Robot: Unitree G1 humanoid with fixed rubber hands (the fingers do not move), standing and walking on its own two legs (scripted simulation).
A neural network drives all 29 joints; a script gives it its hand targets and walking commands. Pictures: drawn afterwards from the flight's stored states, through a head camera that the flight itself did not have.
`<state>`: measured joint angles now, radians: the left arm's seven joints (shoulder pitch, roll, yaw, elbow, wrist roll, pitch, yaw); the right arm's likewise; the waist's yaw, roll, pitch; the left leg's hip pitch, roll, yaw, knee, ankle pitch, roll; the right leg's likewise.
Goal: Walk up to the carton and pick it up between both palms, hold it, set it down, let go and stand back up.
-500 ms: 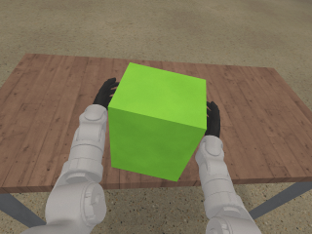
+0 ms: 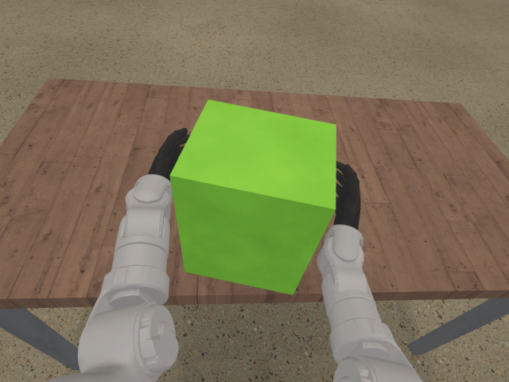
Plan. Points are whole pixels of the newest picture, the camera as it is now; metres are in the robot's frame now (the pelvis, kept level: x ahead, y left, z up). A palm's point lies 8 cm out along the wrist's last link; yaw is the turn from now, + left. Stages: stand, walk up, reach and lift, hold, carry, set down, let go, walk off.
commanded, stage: set down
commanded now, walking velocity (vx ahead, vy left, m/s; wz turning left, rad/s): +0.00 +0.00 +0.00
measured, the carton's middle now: (253, 204) +0.39 -0.04 +0.06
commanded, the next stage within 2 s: none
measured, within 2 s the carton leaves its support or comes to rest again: rests again in 0.58 s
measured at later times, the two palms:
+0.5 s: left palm (165, 178) +0.43 +0.11 +0.09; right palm (343, 222) +0.34 -0.18 +0.07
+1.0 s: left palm (164, 179) +0.44 +0.11 +0.08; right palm (358, 220) +0.34 -0.21 +0.07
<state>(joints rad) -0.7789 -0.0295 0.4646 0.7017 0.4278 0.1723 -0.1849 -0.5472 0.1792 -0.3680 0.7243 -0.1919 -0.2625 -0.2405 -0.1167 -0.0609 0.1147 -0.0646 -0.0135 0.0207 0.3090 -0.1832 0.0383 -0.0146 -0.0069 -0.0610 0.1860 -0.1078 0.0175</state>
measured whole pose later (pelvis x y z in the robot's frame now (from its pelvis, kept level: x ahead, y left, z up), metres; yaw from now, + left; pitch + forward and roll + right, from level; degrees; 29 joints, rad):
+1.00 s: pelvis -0.01 +0.00 -0.01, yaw -4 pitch +5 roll -2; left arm -0.81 0.23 0.08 1.01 -0.04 0.07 -0.02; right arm -0.64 -0.01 -0.06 0.89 0.19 -0.09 -0.31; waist -0.13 -0.03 -0.04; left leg -0.29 0.03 0.08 0.44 -0.23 0.04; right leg -0.26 0.02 -0.02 0.31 -0.13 0.01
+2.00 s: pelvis -0.03 +0.01 +0.00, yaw -3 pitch -2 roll -2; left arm -1.03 0.48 0.03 0.76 -0.21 0.59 -0.11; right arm -0.85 -0.16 -0.04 0.53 0.41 0.49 -0.34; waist -0.17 -0.04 -0.01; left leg -0.17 0.01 0.07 0.40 -0.19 0.04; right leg -0.14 0.01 -0.02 0.27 -0.09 0.01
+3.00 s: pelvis -0.01 +0.00 +0.00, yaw -4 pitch -4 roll -1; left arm -0.13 0.39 0.11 -0.12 -0.25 0.60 -0.14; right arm 0.05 -0.08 -0.01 -0.27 0.30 0.50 -0.33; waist -0.03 -0.02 0.08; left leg -0.10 0.01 0.07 0.39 -0.22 0.03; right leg -0.09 0.02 0.00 0.30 -0.13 0.00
